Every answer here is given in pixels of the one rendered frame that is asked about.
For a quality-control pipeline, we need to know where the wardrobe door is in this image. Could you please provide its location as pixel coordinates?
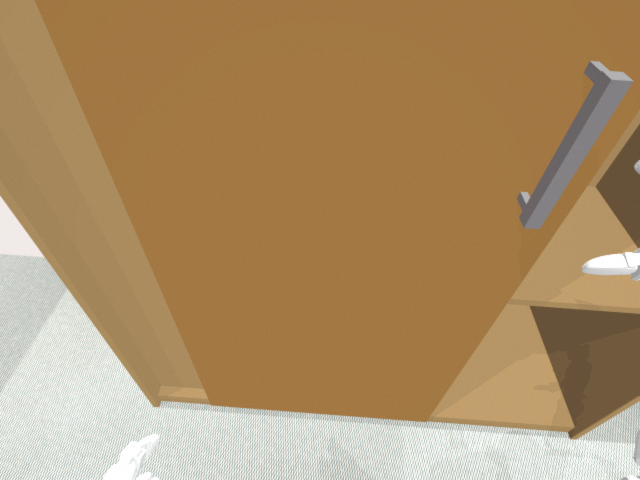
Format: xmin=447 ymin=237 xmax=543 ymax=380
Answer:
xmin=35 ymin=0 xmax=640 ymax=422
xmin=0 ymin=0 xmax=204 ymax=389

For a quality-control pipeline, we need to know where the robot right hand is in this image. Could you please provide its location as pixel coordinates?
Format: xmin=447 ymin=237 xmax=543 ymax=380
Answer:
xmin=582 ymin=160 xmax=640 ymax=281

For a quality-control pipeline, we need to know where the handle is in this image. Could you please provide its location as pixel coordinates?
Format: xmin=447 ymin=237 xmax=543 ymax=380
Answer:
xmin=517 ymin=61 xmax=634 ymax=229

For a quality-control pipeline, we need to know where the robot left hand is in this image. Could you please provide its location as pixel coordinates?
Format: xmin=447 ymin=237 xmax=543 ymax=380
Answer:
xmin=102 ymin=434 xmax=160 ymax=480

